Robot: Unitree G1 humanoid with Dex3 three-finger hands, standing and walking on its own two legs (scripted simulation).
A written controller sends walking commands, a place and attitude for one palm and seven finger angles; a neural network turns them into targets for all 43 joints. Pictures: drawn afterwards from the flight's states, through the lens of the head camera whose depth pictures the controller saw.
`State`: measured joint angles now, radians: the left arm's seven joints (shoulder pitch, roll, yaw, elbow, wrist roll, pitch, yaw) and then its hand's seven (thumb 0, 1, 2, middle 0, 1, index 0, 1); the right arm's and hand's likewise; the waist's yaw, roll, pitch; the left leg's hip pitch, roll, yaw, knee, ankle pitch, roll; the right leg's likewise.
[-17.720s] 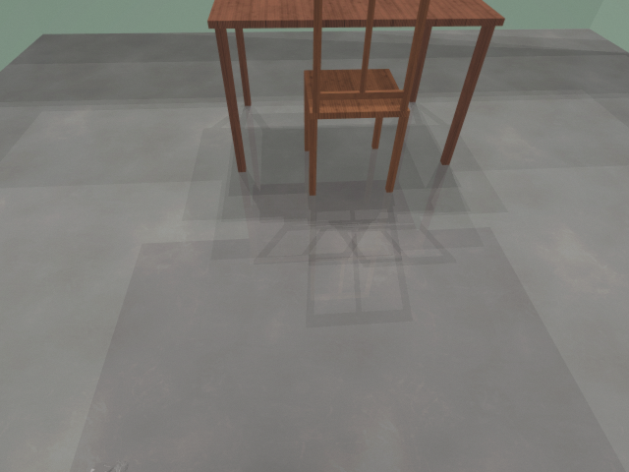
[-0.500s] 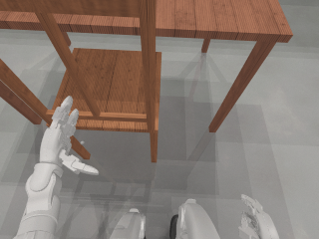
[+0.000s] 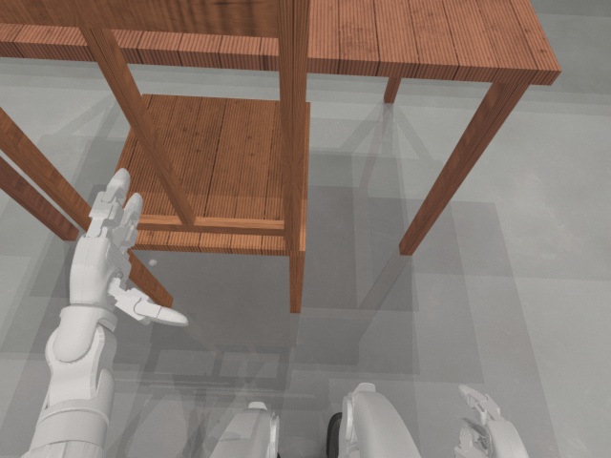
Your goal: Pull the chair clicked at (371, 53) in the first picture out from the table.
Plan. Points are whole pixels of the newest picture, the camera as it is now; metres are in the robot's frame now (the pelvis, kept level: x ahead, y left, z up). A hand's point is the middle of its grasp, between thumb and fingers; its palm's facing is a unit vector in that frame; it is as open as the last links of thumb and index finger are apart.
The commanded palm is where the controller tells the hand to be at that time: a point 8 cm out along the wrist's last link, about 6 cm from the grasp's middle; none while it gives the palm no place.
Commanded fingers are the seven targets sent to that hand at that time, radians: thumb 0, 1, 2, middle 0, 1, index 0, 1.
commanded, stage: aim the fingers beside a spindle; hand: left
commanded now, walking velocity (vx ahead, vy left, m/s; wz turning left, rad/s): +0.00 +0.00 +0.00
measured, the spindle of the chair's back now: (156, 153) +0.50 +0.22 +0.05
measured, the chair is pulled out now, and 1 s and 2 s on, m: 0.00 0.00 0.00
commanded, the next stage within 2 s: push the fingers through the gap in 1.82 s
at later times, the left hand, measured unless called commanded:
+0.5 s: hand (168, 267) +0.35 +0.18 +0.01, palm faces -0.04 -1.00 -0.04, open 16.9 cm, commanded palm +0.32 +0.24 +0.02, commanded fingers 0.00 -0.50 0.30 -0.06 -0.08 -0.06 -0.08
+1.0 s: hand (161, 262) +0.36 +0.20 +0.01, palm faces +0.01 -1.00 -0.05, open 16.9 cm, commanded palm +0.33 +0.25 +0.02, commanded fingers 0.00 -0.50 0.30 -0.06 -0.08 -0.06 -0.08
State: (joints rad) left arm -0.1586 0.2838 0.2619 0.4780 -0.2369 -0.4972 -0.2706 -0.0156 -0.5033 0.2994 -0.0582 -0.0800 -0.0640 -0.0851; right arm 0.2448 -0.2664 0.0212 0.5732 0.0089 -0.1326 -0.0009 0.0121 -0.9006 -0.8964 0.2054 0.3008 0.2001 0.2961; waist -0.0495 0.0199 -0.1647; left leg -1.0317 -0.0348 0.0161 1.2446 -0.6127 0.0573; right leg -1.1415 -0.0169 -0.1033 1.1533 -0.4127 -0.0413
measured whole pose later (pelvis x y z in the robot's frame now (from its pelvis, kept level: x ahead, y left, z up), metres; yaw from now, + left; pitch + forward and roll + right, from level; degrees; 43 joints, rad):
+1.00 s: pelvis +0.00 -0.01 +0.00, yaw +0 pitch +24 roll -2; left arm -0.21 0.30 0.28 0.55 -0.23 -0.48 -0.28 -0.02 -0.50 0.30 -0.06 -0.08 -0.06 -0.09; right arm 0.22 -0.27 0.02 0.57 0.01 -0.13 -0.01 0.01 -0.90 -0.90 0.21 0.30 0.20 0.30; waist -0.06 0.01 -0.16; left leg -1.05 -0.03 0.01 1.26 -0.62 0.05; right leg -1.16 -0.01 -0.11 1.17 -0.42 -0.05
